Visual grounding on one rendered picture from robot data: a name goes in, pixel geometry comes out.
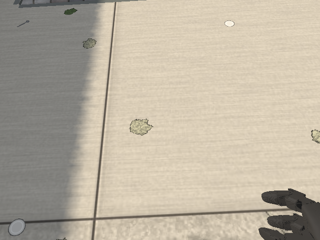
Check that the right robot hand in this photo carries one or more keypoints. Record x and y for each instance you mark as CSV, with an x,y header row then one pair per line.
x,y
305,227

